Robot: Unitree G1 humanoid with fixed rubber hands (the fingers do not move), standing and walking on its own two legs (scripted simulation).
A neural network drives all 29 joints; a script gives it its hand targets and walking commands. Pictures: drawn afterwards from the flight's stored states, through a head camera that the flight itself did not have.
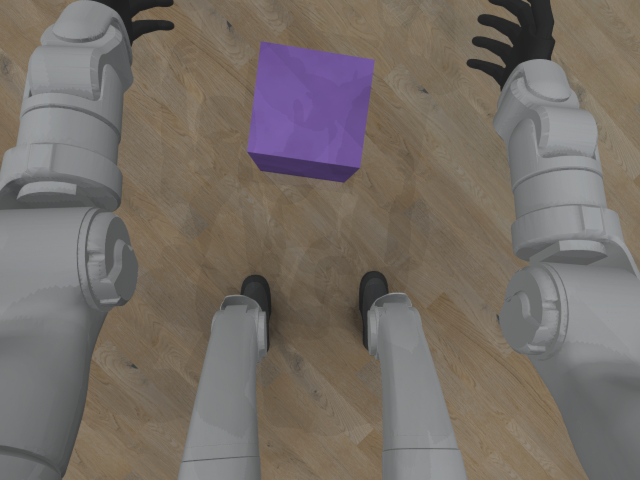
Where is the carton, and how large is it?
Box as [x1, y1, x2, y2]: [247, 41, 374, 182]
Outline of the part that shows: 261,41 247,148 248,153 260,170 343,182 359,168 374,60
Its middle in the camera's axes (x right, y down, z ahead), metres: -0.02 -0.25 +0.83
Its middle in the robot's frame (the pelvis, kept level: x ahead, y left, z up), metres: +0.58 +0.00 -0.53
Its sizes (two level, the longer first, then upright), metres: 0.210 0.200 0.250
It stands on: the floor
